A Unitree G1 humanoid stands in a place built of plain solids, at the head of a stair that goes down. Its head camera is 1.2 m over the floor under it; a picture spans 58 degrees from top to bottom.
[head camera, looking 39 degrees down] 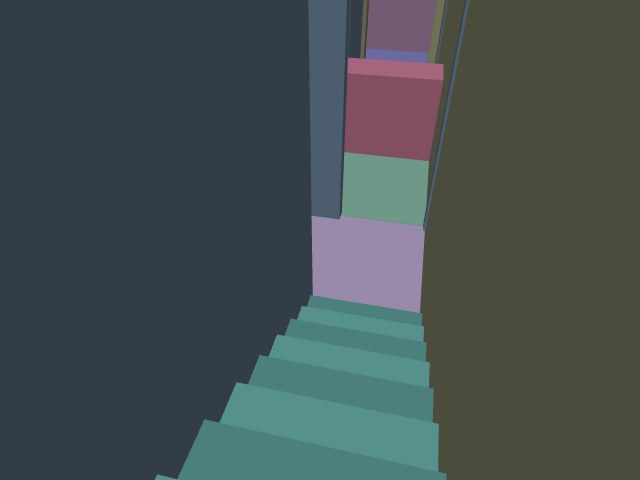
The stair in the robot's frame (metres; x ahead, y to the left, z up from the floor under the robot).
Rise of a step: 0.16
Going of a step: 0.27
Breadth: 0.88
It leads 13 degrees to the right of straight ahead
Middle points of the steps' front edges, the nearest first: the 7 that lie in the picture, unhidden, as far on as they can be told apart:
0.74 0.00 -0.33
1.00 -0.06 -0.49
1.26 -0.12 -0.66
1.53 -0.18 -0.82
1.79 -0.24 -0.99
2.05 -0.29 -1.15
2.32 -0.35 -1.32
